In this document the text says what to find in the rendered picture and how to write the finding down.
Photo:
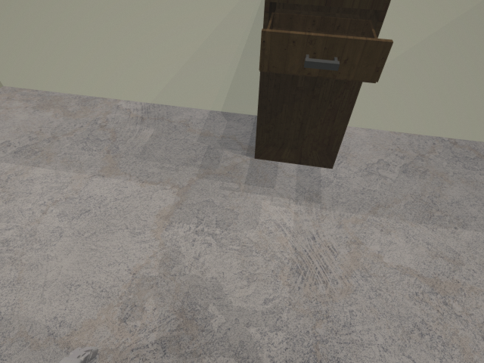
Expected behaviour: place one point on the handle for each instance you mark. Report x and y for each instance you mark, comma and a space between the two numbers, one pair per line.
321, 64

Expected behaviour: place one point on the cabinet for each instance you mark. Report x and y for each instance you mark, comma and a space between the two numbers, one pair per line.
302, 119

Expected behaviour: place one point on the robot left hand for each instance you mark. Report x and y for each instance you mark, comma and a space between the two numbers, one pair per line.
80, 355

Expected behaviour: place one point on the drawer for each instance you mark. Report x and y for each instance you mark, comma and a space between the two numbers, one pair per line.
290, 37

